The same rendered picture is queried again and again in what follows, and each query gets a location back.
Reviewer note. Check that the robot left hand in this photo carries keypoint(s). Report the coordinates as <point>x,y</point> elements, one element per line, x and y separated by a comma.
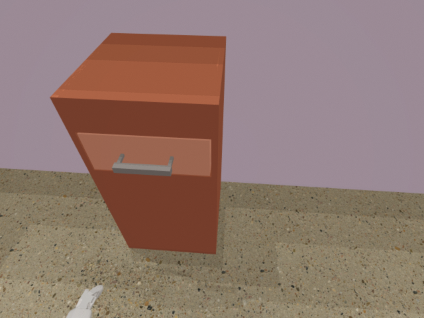
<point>85,303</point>

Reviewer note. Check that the handle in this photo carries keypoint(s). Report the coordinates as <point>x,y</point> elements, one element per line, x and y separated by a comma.
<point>144,169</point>

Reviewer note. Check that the cabinet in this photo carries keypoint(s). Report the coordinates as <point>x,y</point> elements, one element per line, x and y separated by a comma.
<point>153,85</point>

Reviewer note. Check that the drawer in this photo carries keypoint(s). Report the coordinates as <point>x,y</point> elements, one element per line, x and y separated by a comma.
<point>192,156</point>

